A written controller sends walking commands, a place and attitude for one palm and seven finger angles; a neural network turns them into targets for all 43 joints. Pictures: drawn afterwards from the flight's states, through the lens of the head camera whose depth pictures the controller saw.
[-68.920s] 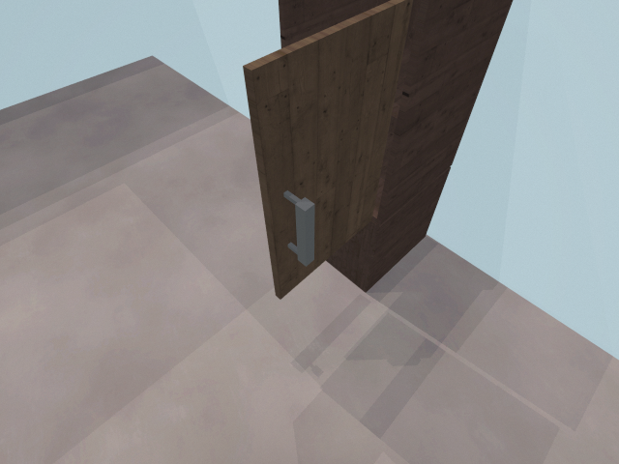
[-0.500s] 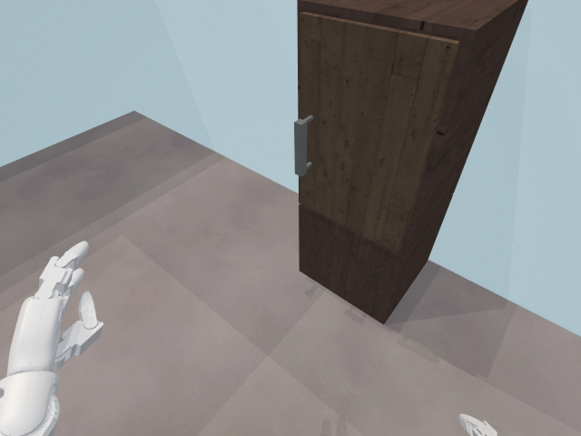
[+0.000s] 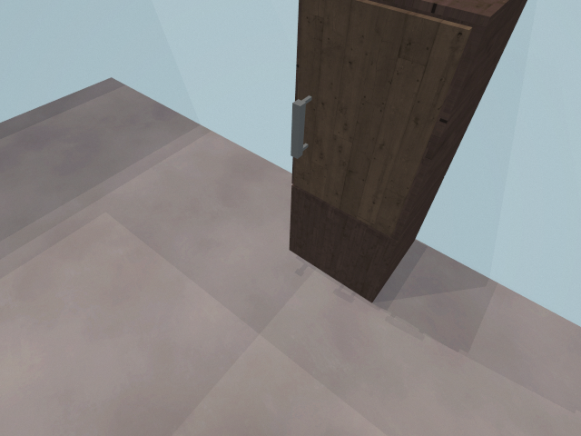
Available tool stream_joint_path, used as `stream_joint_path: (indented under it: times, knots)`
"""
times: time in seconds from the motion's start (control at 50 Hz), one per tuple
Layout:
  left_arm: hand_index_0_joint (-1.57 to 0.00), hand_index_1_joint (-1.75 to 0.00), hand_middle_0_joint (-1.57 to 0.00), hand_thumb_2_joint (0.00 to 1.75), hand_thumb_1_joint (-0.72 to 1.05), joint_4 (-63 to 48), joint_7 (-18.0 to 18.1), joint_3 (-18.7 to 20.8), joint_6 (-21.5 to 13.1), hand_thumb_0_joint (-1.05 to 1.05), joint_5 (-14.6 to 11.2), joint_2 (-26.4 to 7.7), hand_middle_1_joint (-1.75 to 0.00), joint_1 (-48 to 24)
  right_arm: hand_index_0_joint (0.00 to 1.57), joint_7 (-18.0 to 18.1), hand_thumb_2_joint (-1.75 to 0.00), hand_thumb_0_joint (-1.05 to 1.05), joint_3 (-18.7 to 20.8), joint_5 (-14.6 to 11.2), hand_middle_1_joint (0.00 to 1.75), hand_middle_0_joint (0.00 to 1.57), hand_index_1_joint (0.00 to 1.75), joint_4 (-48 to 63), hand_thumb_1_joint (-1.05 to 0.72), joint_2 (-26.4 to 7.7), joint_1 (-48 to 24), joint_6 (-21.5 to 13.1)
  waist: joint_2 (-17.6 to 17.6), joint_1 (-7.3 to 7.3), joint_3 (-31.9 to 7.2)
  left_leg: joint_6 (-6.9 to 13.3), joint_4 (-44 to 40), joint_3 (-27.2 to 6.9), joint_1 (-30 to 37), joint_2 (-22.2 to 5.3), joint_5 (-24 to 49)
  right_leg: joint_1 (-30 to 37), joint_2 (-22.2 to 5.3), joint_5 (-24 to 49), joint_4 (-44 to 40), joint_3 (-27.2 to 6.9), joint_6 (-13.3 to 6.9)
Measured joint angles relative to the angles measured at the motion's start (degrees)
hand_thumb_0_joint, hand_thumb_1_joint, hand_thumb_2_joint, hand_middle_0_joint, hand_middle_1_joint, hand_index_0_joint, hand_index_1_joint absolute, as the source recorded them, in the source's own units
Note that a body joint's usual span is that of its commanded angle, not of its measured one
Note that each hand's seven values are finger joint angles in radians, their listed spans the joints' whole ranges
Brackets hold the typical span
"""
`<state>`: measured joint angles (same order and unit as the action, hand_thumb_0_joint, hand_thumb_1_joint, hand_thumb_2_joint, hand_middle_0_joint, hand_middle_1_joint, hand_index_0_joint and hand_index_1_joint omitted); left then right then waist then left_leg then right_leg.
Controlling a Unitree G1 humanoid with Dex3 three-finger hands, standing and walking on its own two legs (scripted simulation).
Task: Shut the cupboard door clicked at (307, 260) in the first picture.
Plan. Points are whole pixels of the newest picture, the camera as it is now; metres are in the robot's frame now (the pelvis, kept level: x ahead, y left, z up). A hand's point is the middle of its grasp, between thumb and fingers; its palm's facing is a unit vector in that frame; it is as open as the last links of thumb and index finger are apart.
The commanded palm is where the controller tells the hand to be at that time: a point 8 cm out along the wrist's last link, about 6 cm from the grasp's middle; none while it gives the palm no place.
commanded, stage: let the arm hang, fingers relaxed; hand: left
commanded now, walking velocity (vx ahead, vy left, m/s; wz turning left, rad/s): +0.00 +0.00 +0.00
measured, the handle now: (302, 127) +0.90 +0.02 -0.09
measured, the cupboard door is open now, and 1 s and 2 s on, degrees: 0 0 0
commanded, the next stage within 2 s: look to check the result in 0.52 s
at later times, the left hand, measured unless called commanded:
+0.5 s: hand out of the picture -0.01 +0.17 -0.18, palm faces +0.02 -0.99 -0.17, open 7.4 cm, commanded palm none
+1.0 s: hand out of the picture +0.01 +0.19 -0.17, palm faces +0.00 -0.97 -0.23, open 7.4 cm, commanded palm none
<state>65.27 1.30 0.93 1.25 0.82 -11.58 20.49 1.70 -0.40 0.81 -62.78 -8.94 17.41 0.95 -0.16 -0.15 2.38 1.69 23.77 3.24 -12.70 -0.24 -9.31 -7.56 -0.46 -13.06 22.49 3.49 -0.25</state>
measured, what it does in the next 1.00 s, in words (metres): stands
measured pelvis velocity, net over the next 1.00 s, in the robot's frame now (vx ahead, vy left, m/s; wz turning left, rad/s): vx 0.01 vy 0.00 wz -0.02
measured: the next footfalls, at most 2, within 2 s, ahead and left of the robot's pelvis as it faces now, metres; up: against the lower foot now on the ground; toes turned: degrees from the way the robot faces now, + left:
none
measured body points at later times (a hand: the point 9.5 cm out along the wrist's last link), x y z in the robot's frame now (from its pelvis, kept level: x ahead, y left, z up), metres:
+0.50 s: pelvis +0.00 +0.00 +0.00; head -0.01 +0.01 +0.45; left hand -0.01 +0.22 -0.16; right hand -0.02 -0.22 -0.16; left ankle +0.04 +0.10 -0.74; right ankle -0.01 -0.12 -0.74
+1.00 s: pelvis +0.01 +0.00 +0.00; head +0.01 +0.00 +0.45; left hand +0.01 +0.24 -0.16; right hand +0.01 -0.25 -0.15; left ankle +0.04 +0.10 -0.74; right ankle -0.01 -0.12 -0.74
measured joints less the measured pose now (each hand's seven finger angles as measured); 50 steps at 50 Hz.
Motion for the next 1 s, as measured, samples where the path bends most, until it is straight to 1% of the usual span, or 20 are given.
stream_joint_path:
  times: [0.18,0.3,0.4,0.58,0.82,1.0]
  knots:
    - [-0.19,-0.3,-0.19,0.9,0.91,1.4,0.4,-0.3,-0.5,0.0,0.1,2.2,-0.3,0.1,0.2,0.1,-0.89,0.0,0.3,0.0,0.29,0.2,0.3,-1.8,-0.91,0.9,0.9,-0.3,-0.3,0.26,-1.0,0.7,-1.1,1.1,0.7,0.8,0.6,-0.5,-0.9,-0.1,0.9,-1.0,0.6]
    - [-0.2,-0.3,-0.19,0.9,0.91,0.6,0.4,-0.3,-0.8,0.0,0.3,3.6,-0.3,-1.1,0.2,0.2,-0.89,0.0,0.7,0.1,0.29,0.2,0.3,-1.7,-0.91,1.2,1.1,-0.5,0.2,0.44,-1.8,0.8,-1.1,1.3,0.4,1.0,0.7,-1.2,-1.1,-0.3,1.5,-1.2,0.7]
    - [-0.2,-0.3,-0.2,0.9,0.91,0.1,0.4,-0.2,-1.1,0.0,0.4,4.1,-0.3,-2.0,0.2,0.2,-0.89,0.0,0.9,0.0,0.29,0.2,0.3,-1.5,-0.91,1.1,1.1,-0.8,0.4,0.61,-2.1,0.7,-1.1,1.3,0.4,0.9,0.7,-1.2,-1.0,-0.4,1.6,-1.3,0.6]
    - [-0.2,-0.3,-0.2,0.9,0.91,-0.1,0.3,0.0,-1.4,0.0,0.3,3.1,-0.3,-2.8,0.2,0.2,-0.89,0.0,1.1,0.0,0.29,0.2,0.3,-1.3,-0.91,0.4,0.5,-0.9,0.4,0.84,-1.5,0.3,-0.8,1.1,0.5,0.4,0.4,-0.8,-0.5,-0.4,1.3,-1.1,0.2]
    - [-0.2,-0.3,-0.2,0.9,0.91,0.3,0.2,0.2,-1.4,0.0,0.2,0.7,-0.3,-3.8,0.2,0.0,-0.89,0.0,1.2,-0.1,0.29,0.2,0.3,-1.4,-0.91,-1.3,-1.1,-0.8,0.1,0.71,-0.3,-0.1,-1.1,1.0,1.1,0.0,0.1,0.1,0.0,-0.3,0.4,-1.1,-0.1]
    - [-0.2,-0.3,-0.2,0.9,0.91,0.4,0.1,0.0,-1.5,0.0,0.1,-0.2,-0.3,-5.5,0.2,-0.1,-0.89,0.0,1.0,-0.1,0.29,0.2,0.3,-1.5,-0.91,-2.4,-3.1,-0.9,0.2,0.61,-0.1,-0.3,-1.8,0.9,2.0,-0.1,0.0,1.1,0.1,-0.3,-0.7,-1.0,-0.2]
